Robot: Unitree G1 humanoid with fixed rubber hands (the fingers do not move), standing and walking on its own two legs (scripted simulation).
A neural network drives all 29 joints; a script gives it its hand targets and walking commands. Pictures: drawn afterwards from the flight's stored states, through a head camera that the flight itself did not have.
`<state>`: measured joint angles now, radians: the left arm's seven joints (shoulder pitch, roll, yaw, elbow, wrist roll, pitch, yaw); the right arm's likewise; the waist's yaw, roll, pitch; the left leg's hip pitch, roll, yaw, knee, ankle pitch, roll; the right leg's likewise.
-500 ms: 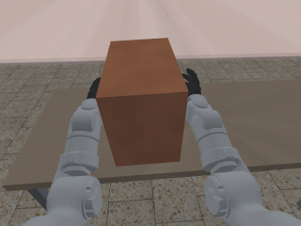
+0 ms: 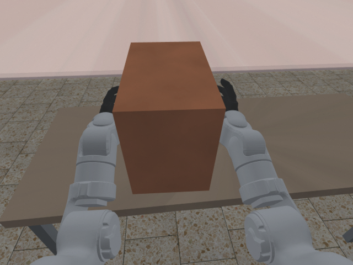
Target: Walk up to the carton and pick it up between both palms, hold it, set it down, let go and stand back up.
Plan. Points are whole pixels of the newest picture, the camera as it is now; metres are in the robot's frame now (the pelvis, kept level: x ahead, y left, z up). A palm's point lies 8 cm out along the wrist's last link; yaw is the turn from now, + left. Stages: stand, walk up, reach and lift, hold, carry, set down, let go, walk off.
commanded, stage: hold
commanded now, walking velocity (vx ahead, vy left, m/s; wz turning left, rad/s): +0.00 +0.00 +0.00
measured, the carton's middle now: (168, 113) +0.41 +0.02 +0.18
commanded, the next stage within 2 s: none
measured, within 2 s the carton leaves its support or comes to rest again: neither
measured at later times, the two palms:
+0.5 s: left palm (112, 117) +0.38 +0.14 +0.19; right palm (229, 112) +0.38 -0.12 +0.20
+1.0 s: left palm (113, 118) +0.38 +0.14 +0.19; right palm (231, 112) +0.37 -0.12 +0.21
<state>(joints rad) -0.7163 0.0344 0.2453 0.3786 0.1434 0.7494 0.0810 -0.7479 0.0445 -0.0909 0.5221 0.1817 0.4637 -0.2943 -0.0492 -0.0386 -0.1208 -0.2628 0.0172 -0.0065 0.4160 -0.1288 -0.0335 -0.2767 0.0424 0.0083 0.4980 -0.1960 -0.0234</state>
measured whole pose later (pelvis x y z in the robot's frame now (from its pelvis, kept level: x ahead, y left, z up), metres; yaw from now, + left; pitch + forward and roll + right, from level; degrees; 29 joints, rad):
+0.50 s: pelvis +0.01 +0.00 +0.00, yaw +0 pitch -1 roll +1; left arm -0.71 0.02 0.24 0.35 0.15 0.77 0.08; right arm -0.74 0.03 -0.08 0.48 0.19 0.50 -0.30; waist -0.05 -0.04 -0.11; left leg -0.26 0.02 -0.01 0.40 -0.13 -0.03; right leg -0.28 0.04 0.01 0.49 -0.20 -0.02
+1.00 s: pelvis +0.00 +0.00 +0.00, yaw +0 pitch -1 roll +1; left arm -0.70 0.01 0.24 0.32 0.16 0.78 0.08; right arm -0.73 0.03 -0.09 0.45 0.19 0.51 -0.29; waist -0.05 -0.04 -0.11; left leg -0.25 0.02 -0.01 0.40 -0.13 -0.03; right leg -0.27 0.04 0.01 0.49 -0.20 -0.02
